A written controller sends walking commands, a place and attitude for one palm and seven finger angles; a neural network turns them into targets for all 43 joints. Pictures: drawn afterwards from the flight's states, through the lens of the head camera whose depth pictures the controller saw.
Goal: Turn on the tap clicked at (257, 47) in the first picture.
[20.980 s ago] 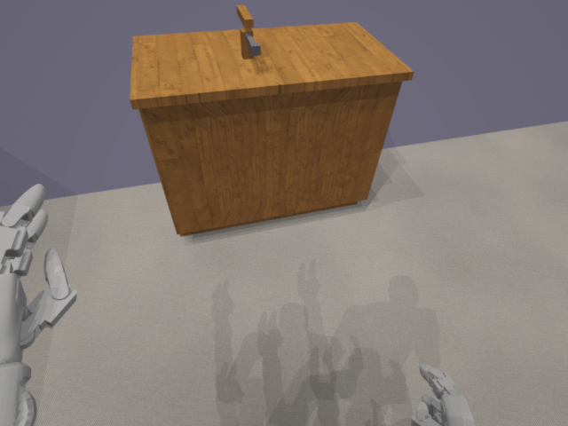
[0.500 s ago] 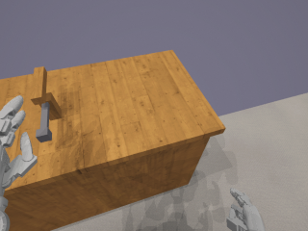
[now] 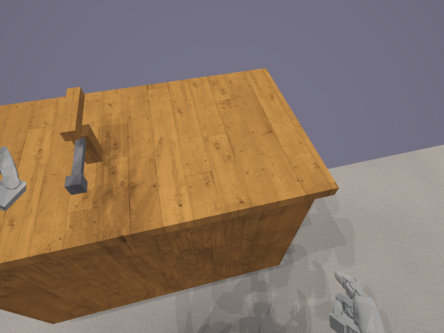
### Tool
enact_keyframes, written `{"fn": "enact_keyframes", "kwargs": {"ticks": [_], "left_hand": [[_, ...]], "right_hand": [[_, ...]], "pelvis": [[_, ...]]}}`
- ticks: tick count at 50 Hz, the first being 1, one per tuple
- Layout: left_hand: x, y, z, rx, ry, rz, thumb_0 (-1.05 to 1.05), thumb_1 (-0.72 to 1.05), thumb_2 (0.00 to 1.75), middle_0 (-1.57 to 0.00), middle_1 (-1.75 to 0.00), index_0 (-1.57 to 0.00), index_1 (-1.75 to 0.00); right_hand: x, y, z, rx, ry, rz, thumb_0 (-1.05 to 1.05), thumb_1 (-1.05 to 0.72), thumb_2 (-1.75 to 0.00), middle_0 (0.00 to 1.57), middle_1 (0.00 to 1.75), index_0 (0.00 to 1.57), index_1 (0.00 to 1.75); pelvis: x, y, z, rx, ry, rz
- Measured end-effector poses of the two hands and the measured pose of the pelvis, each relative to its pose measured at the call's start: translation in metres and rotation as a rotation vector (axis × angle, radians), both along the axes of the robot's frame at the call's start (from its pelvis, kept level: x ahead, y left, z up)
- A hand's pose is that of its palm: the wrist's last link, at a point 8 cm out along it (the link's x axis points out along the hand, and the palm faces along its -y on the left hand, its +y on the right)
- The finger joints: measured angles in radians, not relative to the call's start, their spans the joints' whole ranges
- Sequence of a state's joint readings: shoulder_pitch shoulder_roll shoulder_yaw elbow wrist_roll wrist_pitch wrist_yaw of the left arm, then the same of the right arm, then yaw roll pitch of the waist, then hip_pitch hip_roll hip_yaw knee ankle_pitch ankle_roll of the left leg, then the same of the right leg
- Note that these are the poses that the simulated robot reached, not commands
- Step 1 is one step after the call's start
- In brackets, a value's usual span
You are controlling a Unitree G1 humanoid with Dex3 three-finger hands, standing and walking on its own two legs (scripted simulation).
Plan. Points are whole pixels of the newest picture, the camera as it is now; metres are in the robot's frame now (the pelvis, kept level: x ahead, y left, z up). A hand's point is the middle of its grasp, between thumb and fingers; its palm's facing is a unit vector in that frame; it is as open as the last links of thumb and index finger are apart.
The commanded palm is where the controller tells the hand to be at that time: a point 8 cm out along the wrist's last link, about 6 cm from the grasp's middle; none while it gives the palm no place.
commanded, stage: come to a stop and stand still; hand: left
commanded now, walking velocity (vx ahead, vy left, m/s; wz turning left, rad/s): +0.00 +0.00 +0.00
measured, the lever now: (76, 184) +0.33 +0.32 +0.05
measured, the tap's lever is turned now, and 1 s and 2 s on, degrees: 0 0 0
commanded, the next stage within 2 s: look again from close up in 0.74 s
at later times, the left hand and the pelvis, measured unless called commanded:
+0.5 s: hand out of the picture +0.23 +0.34 +0.16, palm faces +0.37 -0.86 -0.35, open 7.4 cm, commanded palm +0.17 +0.37 +0.18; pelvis +0.01 +0.09 +0.00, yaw +0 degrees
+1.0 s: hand out of the picture +0.23 +0.34 +0.16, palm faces +0.37 -0.85 -0.37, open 7.4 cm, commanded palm +0.17 +0.37 +0.18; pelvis +0.01 +0.09 +0.00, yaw +0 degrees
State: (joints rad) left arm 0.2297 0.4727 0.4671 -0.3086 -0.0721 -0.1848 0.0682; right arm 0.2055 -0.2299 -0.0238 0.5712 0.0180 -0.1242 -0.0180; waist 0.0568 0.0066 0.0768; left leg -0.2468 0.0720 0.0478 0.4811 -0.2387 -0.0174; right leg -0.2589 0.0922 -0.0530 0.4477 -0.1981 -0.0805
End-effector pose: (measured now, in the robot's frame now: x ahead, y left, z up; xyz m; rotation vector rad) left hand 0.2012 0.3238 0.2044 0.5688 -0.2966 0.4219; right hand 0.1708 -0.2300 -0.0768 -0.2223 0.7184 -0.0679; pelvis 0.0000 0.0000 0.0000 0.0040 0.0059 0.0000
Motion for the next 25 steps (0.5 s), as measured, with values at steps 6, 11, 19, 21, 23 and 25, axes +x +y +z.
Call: {"fn": "enact_keyframes", "kwargs": {"ticks": [6, 11, 19, 21, 23, 25], "left_hand": [[-0.012, -0.018, -0.031, -0.108, 0.080, -0.106, 0.01, 0.89, 0.89, -0.20, -0.30, -0.20, -0.30], [-0.021, 0.001, -0.046, -0.133, 0.122, -0.129, 0.01, 0.88, 0.89, -0.21, -0.31, -0.21, -0.30], [-0.014, 0.051, -0.032, -0.127, 0.000, -0.068, 0.02, 0.88, 0.89, -0.21, -0.30, -0.21, -0.30], [-0.011, 0.055, -0.031, -0.131, -0.016, -0.080, 0.02, 0.89, 0.89, -0.21, -0.30, -0.21, -0.30], [-0.009, 0.058, -0.031, -0.129, -0.018, -0.098, 0.02, 0.89, 0.89, -0.20, -0.30, -0.21, -0.30], [-0.008, 0.061, -0.032, -0.125, -0.014, -0.114, 0.02, 0.89, 0.89, -0.20, -0.30, -0.21, -0.30]], "right_hand": [[-0.009, 0.015, 0.007, 0.000, -0.024, -0.032, 0.01, -0.90, -0.90, 0.20, 0.30, 0.20, 0.30], [-0.016, 0.039, 0.012, -0.041, 0.003, -0.029, 0.01, -0.90, -0.90, 0.20, 0.30, 0.20, 0.30], [-0.005, 0.089, 0.017, -0.033, -0.017, 0.026, 0.01, -0.90, -0.90, 0.20, 0.30, 0.20, 0.30], [0.000, 0.101, 0.019, -0.023, -0.031, 0.037, 0.01, -0.90, -0.90, 0.20, 0.30, 0.20, 0.30], [0.005, 0.111, 0.020, -0.013, -0.045, 0.044, 0.01, -0.90, -0.90, 0.20, 0.30, 0.20, 0.30], [0.010, 0.120, 0.022, -0.005, -0.055, 0.051, 0.01, -0.90, -0.90, 0.20, 0.30, 0.20, 0.30]], "pelvis": [[-0.001, 0.024, 0.002, -0.008, -0.005, -0.009], [-0.001, 0.043, 0.004, -0.015, -0.010, -0.009], [0.002, 0.075, 0.004, -0.022, -0.015, -0.002], [0.003, 0.082, 0.004, -0.023, -0.013, -0.001], [0.005, 0.088, 0.003, -0.022, -0.013, -0.002], [0.007, 0.094, 0.003, -0.021, -0.012, -0.002]]}}
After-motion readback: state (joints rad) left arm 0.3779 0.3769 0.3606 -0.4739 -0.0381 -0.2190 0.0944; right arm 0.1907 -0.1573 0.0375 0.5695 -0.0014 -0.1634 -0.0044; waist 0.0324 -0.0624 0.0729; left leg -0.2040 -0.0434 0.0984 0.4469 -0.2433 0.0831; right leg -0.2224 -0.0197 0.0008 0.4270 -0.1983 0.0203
